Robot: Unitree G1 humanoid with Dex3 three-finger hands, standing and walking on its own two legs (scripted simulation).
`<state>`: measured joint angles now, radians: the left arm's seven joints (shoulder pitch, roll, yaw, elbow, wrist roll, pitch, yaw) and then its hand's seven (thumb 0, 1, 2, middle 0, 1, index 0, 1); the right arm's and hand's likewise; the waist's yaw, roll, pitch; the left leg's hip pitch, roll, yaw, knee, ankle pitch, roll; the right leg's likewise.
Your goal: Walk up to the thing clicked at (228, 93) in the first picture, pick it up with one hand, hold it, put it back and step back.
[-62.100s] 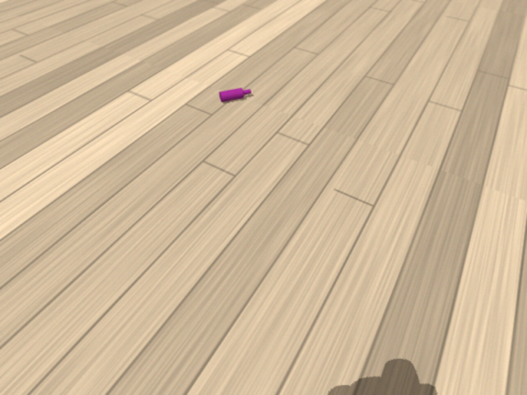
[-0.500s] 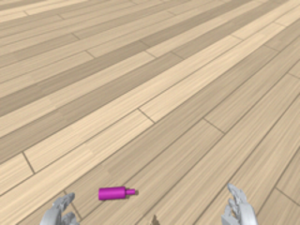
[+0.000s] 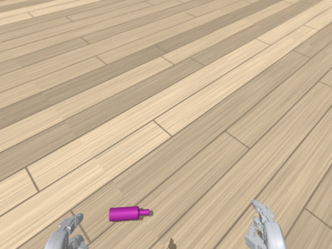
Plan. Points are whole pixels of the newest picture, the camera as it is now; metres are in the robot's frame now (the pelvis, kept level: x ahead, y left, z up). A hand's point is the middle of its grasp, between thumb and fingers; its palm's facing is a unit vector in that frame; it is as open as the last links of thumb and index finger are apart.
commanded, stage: home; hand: left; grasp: from above
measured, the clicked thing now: (129, 213) +0.45 +0.17 -0.68
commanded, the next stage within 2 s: stand in 0.72 s
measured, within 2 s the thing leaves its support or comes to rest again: neither
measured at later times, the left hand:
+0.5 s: hand out of the picture +0.16 +0.18 -0.05, palm faces +0.04 -0.98 -0.20, open 7.4 cm
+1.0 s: hand out of the picture +0.15 +0.22 -0.09, palm faces +0.01 -0.94 -0.33, open 7.4 cm
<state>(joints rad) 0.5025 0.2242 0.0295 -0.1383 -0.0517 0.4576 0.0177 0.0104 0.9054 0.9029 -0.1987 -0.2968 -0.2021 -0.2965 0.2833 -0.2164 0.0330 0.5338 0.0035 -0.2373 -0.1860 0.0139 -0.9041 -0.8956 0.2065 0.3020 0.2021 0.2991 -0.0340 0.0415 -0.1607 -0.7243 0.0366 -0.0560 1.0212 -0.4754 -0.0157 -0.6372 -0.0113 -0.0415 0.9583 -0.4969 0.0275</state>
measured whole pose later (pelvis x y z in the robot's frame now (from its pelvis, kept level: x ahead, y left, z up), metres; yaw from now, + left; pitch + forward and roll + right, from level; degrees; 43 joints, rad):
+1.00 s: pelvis -0.01 +0.00 +0.02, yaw +0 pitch +2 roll +0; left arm 0.24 0.29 0.02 0.50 0.05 0.11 0.03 0.01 0.90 0.90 -0.20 -0.30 -0.21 -0.30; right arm 0.17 -0.27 -0.01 0.79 -0.06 -0.06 -0.03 0.01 -0.90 -0.90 0.21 0.30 0.20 0.30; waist 0.02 -0.02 0.01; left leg -0.50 0.00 -0.01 0.86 -0.41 0.00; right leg -0.45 -0.05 0.00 0.86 -0.46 0.04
